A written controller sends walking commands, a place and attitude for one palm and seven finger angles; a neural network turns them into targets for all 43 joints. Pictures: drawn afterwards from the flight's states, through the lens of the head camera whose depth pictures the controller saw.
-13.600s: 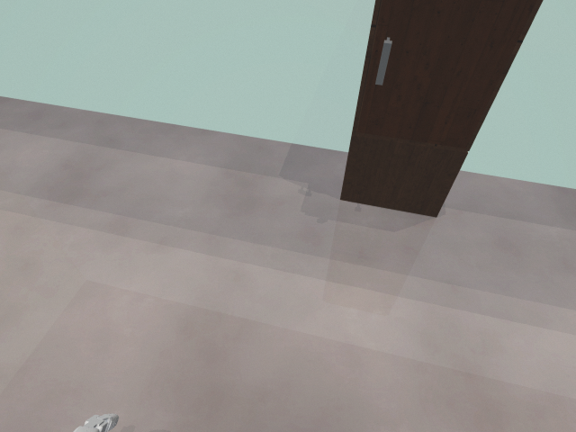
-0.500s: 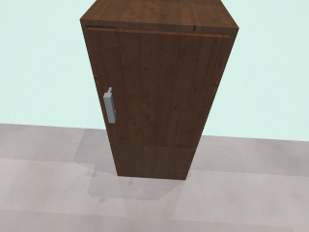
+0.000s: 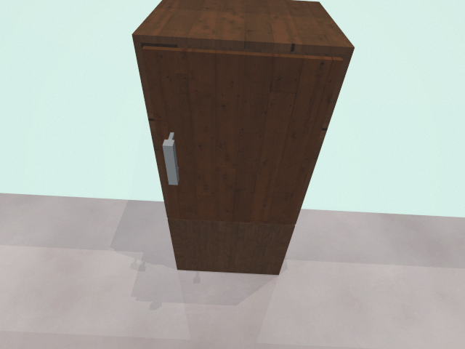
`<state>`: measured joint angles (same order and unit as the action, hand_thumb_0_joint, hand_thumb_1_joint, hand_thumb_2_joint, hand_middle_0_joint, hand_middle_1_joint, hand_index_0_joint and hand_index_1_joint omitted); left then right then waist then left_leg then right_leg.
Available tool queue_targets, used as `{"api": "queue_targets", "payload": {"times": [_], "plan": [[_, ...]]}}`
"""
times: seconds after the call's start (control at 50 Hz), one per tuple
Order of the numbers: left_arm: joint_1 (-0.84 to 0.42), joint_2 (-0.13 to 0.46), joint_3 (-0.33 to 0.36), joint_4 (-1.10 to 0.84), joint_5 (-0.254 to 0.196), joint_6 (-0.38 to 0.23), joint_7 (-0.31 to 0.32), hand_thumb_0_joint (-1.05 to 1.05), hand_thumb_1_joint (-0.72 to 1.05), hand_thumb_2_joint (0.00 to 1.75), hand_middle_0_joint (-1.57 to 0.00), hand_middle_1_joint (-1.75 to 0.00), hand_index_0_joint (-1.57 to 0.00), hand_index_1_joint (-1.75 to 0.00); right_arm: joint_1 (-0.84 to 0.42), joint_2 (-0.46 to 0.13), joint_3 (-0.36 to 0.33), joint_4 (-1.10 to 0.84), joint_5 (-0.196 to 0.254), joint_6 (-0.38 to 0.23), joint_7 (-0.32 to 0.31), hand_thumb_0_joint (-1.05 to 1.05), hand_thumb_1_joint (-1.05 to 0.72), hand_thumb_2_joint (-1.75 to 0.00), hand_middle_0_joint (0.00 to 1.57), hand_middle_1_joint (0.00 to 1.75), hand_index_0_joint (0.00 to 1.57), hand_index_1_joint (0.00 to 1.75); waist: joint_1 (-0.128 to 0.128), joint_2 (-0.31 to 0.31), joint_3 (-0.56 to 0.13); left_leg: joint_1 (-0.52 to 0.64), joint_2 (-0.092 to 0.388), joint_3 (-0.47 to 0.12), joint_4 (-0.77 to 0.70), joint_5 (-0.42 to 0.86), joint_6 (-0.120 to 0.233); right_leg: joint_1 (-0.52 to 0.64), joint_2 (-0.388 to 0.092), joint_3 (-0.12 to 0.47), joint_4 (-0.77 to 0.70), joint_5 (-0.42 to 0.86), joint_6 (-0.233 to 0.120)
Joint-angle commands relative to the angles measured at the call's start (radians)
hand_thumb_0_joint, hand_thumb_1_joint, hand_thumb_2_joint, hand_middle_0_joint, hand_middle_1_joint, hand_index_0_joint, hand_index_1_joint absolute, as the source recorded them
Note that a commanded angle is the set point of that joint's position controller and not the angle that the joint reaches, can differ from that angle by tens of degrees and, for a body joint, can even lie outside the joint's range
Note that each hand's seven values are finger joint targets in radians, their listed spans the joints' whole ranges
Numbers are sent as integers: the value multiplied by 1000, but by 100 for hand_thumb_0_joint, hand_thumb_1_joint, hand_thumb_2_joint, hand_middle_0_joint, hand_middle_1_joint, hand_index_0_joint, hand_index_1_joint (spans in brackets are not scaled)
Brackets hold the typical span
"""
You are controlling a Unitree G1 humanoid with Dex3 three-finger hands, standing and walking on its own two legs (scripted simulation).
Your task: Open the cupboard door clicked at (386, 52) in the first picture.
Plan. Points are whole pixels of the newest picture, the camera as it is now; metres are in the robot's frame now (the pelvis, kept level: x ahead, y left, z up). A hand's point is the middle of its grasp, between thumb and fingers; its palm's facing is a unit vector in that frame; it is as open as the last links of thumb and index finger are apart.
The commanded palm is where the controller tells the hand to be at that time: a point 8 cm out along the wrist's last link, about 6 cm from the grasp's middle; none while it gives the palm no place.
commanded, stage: look again from close up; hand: left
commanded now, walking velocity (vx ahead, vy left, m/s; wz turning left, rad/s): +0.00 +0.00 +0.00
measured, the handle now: (172, 158) +0.60 +0.20 -0.03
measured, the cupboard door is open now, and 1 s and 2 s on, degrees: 0 0 0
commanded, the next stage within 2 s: shuffle to correct the standing spot in 0.04 s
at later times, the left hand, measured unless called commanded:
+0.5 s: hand out of the picture -0.08 +0.16 -0.17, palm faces +0.10 -0.98 -0.17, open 7.4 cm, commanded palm none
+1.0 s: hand out of the picture +0.11 +0.20 -0.16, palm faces +0.02 -0.98 -0.20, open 7.3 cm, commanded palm none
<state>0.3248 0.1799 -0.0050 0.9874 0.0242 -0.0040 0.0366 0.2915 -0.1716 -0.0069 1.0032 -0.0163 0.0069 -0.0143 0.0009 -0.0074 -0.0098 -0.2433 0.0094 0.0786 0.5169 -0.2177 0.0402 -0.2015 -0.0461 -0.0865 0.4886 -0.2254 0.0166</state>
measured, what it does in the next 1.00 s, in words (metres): lifts its right foot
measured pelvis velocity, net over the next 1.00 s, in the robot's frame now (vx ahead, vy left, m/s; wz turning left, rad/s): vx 0.06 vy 0.01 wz -0.01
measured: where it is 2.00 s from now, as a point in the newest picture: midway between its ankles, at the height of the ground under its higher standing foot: outside the picture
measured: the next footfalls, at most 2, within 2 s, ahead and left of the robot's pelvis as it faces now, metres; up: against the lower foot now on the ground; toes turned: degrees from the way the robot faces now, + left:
right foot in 1.06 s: +0.17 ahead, -0.14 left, +0.00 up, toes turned -6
right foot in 1.60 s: +0.06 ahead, -0.10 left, +0.00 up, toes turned +1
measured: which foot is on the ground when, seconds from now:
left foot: down 0.00-1.00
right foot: down 0.00-0.70, up 0.72-1.00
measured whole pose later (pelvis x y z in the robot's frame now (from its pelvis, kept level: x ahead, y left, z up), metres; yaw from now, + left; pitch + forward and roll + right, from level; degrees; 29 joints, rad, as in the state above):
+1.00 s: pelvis +0.06 +0.01 +0.01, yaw -1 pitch -1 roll +0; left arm 0.27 0.18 0.06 1.00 0.03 0.01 0.01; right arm 0.42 -0.08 -0.01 1.09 -0.03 -0.03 -0.04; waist -0.03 -0.02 0.02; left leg -0.13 0.02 0.16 0.39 -0.25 0.03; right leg -0.45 -0.09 -0.06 0.73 -0.20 0.02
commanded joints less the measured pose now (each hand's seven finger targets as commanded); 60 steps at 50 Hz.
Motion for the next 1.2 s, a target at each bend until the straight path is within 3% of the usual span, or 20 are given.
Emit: {"api": "queue_targets", "payload": {"times": [0.0, 0.12, 0.2, 0.38, 0.42, 0.46, 0.48, 0.54, 0.62, 0.64, 0.68, 0.7, 0.78, 0.94, 1.0, 1.02, 1.06, 1.08, 1.14, 1.18], "plan": [[54, 87, 25, -40, -2, -6, 6, 0, 90, 90, -20, -30, -20, -30, 32, -105, -24, -36, 0, -18, 1, 0, -90, -90, 20, 30, 20, 30, -1, 2, 107, -91, 90, -138, -189, -140, -8, -40, -60, 94, -125, -71, -30], [84, 72, 23, -18, 2, -2, 5, 0, 90, 90, -20, -30, -20, -30, 28, -107, -28, -21, 1, -12, 3, 0, -90, -90, 20, 30, 20, 30, 4, 39, 118, -128, 98, -163, -240, -242, -8, -32, -51, 83, -129, -96, -21], [130, 54, 29, 6, 11, 5, 0, 0, 90, 90, -20, -30, -20, -30, 57, -120, -37, 0, -5, 3, 0, 0, -90, -90, 20, 30, 20, 30, 2, 62, 92, -127, 113, -186, -283, -461, 5, -45, -16, 46, -100, -290, -11], [225, -9, 42, 57, 9, 8, -20, 0, 90, 90, -20, -30, -20, -30, 46, -122, -54, 22, -1, 1, -14, 0, -90, -90, 20, 30, 20, 30, 24, 70, 132, -182, 149, -199, -299, -508, 29, 30, 29, 1, -26, -176, -33], [259, 13, 53, 62, 11, 3, -14, 0, 90, 90, -20, -30, -20, -30, 31, -88, -50, 11, -1, 5, -11, 0, -90, -90, 20, 30, 20, 30, 40, -51, 177, -255, 70, -130, -144, -462, 10, 17, -38, 136, -144, -334, -68], [283, 81, 74, 72, 3, -8, 3, 0, 90, 90, -20, -30, -20, -30, 13, -21, -40, -11, 3, 7, -1, 0, -90, -90, 20, 30, 20, 30, 43, -284, 180, -318, -14, 10, 213, -252, -16, -7, -246, 447, -374, -597, -167], [262, 86, 77, 66, -3, -16, 9, 0, 90, 90, -20, -30, -20, -30, -14, -31, -45, -19, 1, 6, 4, 0, -90, -90, 20, 30, 20, 30, 38, -242, 181, -308, 13, -18, 366, -236, -10, -54, -294, 506, -415, -573, -204], [154, 76, 74, 35, 3, -33, 6, 0, 90, 90, -20, -30, -20, -30, 35, -10, -49, -9, 5, -13, 20, 0, -90, -90, 20, 30, 20, 30, -22, -99, 109, -234, 57, -23, 364, -213, -6, -67, -235, 315, -326, -331, -189], [111, 63, 69, 38, 7, -16, -4, 0, 90, 90, -20, -30, -20, -30, 153, 23, -40, 28, 4, -23, 10, 0, -90, -90, 20, 30, 20, 30, -62, -97, 143, 102, 12, 64, 40, -115, -29, -310, -134, 167, -211, -418, -128], [113, 40, 64, 35, 3, -9, -9, 0, 90, 90, -20, -30, -20, -30, 207, -2, -42, 44, 3, -28, 1, 0, -90, -90, 20, 30, 20, 30, -71, 1, 144, 171, 24, 24, -27, -162, -33, -367, -86, 139, -107, -413, -108], [107, -35, 54, -12, 0, -3, -24, 0, 90, 90, -20, -30, -20, -30, 306, -156, -81, 49, -9, -37, -18, 0, -90, -90, 20, 30, 20, 30, -95, 369, 165, 167, 376, -510, -396, -616, 87, -541, 42, -22, 338, -319, -26], [36, -18, 63, -48, 10, 0, -32, 0, 90, 90, -20, -30, -20, -30, 273, -184, -86, 42, -10, -36, -28, 0, -90, -90, 20, 30, 20, 30, -84, 239, 226, 72, 446, -570, -461, -644, 143, -554, -13, 65, 484, -248, -32], [100, -28, 69, 9, 17, 3, -47, 0, 90, 90, -20, -30, -20, -30, 112, -75, -46, 13, -5, -66, -28, 0, -90, -90, 20, 30, 20, 30, 13, 75, 186, -61, 309, -280, -421, -290, 87, -430, -61, 94, 590, -3, -13], [-24, -51, 50, -33, -4, 10, -25, 0, 90, 90, -20, -30, -20, -30, 161, -54, -38, 58, -12, -58, -36, 0, -90, -90, 20, 30, 20, 30, -19, 128, 89, 54, 265, -59, -217, 487, 104, -200, -37, 15, 177, 14, 12], [32, -19, 56, -13, -5, 1, -14, 0, 90, 90, -20, -30, -20, -30, 150, -56, -45, 66, -6, -39, -33, 0, -90, -90, 20, 30, 20, 30, 11, 98, 53, 24, 218, -42, -92, 417, 48, -9, -13, -8, -30, 150, 7], [66, 22, 63, -3, -3, -9, -8, 0, 90, 90, -20, -30, -20, -30, 157, -38, -45, 68, 0, -36, -28, 0, -90, -90, 20, 30, 20, 30, 24, 37, 18, -19, 174, -21, -32, 277, 9, 89, -58, 47, -73, 315, 0], [65, 106, 68, 0, -7, -21, 6, 0, 90, 90, -20, -30, -20, -30, 200, 28, -41, 61, 15, -19, -18, 0, -90, -90, 20, 30, 20, 30, -6, -131, -48, -122, 51, 32, 72, -189, -53, 179, -284, 213, -42, 729, -113], [41, 125, 69, -17, -6, -16, 8, 0, 90, 90, -20, -30, -20, -30, 207, 27, -48, 56, 14, -9, -18, 0, -90, -90, 20, 30, 20, 30, -12, -85, -32, -94, 39, 19, 120, -237, -51, 132, -311, 181, -46, 807, -144], [-29, 108, 75, -28, -2, -15, 19, 0, 90, 90, -20, -30, -20, -30, 159, 20, -53, 51, 15, 15, -20, 0, -90, -90, 20, 30, 20, 30, -4, -248, -42, -98, 47, -15, 265, -308, -66, 83, -302, 204, -80, 743, -196], [-80, 105, 87, -46, 3, -4, 24, 0, 90, 90, -20, -30, -20, -30, 153, 19, -58, 46, 14, 21, -17, 0, -90, -90, 20, 30, 20, 30, -10, -186, -35, -93, 41, -19, 244, -290, -69, 62, -296, 192, -84, 652, -210]]}}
